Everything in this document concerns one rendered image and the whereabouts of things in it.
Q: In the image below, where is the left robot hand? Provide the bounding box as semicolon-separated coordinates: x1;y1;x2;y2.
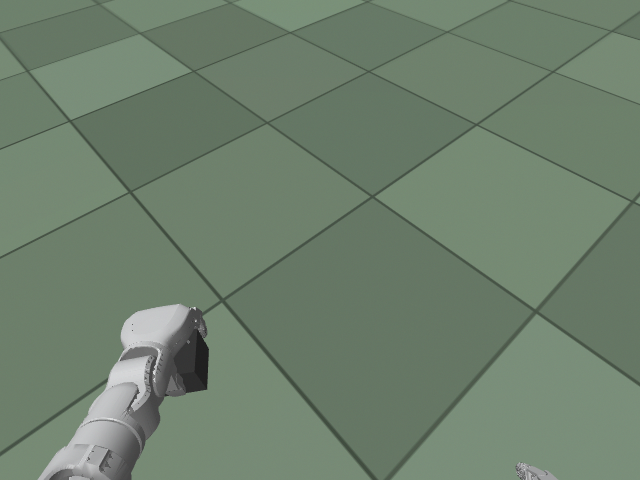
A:
120;304;207;397

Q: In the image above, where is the right robot hand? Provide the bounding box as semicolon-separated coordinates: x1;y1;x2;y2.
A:
516;463;558;480

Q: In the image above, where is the left robot arm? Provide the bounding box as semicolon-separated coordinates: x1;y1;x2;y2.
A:
38;341;174;480

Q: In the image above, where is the cube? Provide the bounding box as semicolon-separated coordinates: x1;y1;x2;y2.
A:
165;329;209;396

